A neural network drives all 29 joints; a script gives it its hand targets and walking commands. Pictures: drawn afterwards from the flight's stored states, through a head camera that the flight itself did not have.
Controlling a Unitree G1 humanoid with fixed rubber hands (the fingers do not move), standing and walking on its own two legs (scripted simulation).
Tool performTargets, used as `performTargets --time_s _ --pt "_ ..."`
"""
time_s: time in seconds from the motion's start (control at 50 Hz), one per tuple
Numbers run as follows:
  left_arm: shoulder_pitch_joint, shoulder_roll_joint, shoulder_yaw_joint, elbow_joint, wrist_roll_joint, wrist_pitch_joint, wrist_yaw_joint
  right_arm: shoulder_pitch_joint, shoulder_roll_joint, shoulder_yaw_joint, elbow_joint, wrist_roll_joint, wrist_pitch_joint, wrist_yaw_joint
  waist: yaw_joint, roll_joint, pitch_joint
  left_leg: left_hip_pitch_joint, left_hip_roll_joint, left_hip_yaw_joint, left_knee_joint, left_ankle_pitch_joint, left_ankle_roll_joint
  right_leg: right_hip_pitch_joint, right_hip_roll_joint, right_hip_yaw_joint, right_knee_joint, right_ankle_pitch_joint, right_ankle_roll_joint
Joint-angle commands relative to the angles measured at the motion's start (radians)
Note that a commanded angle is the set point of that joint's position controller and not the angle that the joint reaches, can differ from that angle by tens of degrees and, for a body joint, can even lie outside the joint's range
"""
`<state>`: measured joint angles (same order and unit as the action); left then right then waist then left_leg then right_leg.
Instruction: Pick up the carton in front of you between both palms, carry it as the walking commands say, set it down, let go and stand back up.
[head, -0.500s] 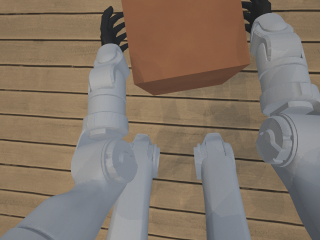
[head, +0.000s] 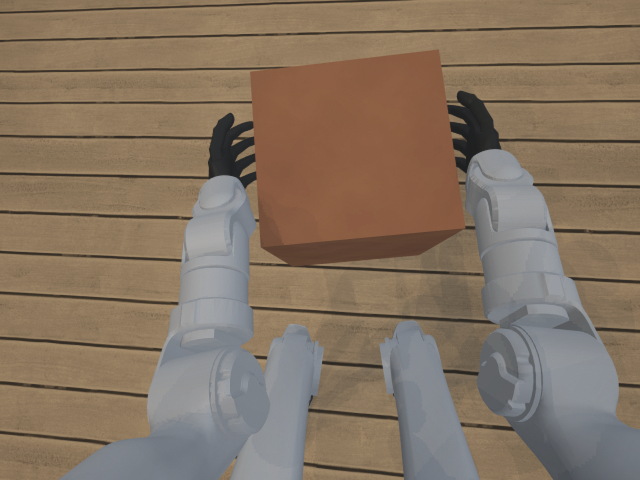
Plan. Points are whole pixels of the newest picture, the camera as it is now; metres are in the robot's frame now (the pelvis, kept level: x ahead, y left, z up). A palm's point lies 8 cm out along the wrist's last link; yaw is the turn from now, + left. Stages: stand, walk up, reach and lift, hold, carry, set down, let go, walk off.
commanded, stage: reach and lift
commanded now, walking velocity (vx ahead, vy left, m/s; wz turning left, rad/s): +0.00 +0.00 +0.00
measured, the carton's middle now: (350, 180) +0.48 -0.01 -0.12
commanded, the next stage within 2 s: hold in 1.98 s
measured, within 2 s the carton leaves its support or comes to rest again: neither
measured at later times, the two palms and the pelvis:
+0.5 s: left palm (151, 167) +0.41 +0.15 +0.11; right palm (537, 146) +0.41 -0.15 +0.10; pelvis +0.04 +0.01 +0.13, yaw -1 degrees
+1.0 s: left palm out of the picture +0.37 +0.15 +0.24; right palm out of the picture +0.36 -0.15 +0.24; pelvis +0.08 +0.01 +0.22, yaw -1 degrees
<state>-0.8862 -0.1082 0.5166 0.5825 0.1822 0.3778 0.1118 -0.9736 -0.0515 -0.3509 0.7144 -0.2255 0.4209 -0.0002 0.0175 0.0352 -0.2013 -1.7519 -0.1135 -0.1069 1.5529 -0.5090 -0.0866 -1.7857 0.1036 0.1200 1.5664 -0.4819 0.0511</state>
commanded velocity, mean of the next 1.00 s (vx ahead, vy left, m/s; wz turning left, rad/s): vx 0.00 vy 0.00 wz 0.00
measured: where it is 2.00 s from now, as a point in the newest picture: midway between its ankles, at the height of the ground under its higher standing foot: (352, 416)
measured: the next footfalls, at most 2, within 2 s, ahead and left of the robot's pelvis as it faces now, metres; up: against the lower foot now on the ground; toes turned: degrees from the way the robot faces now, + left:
none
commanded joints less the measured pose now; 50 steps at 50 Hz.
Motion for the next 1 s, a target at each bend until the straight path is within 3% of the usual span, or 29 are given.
performTargets --time_s 0.0,0.28,0.58,0.86,0.98 --pt "-0.660 -1.044 -0.618 0.075 -0.166 -0.011 -0.292 -0.545 1.139 0.485 -0.005 0.180 -0.052 0.235 -0.014 -0.097 -0.923 0.463 -0.077 0.176 -0.197 0.239 0.030 0.726 0.058 -0.163 -0.226 0.300 -0.020" --pt "-0.385 -1.083 -0.657 0.086 -0.121 -0.044 -0.291 -0.312 1.179 0.506 -0.044 0.151 -0.093 0.227 -0.021 -0.050 -0.737 0.770 -0.059 0.111 -0.471 0.266 0.043 0.972 0.048 -0.114 -0.486 0.301 -0.031" --pt "-0.078 -1.101 -0.748 0.034 -0.107 -0.027 -0.306 -0.029 1.193 0.584 -0.138 0.143 -0.077 0.235 -0.026 -0.035 -0.502 1.178 -0.019 0.045 -0.805 0.416 0.056 1.309 0.020 -0.070 -0.804 0.422 -0.041" --pt "0.168 -1.070 -0.844 -0.119 -0.146 0.122 -0.341 0.195 1.178 0.707 -0.339 0.206 0.073 0.230 -0.023 -0.034 -0.230 1.548 0.010 0.021 -1.101 0.542 0.070 1.643 -0.002 -0.049 -1.107 0.526 -0.029" --pt "0.190 -1.032 -0.788 -0.129 -0.122 0.199 -0.356 0.227 1.154 0.645 -0.344 0.179 0.151 0.239 -0.025 -0.026 -0.035 1.569 0.019 0.027 -1.181 0.415 0.072 1.659 -0.005 -0.060 -1.181 0.395 -0.034"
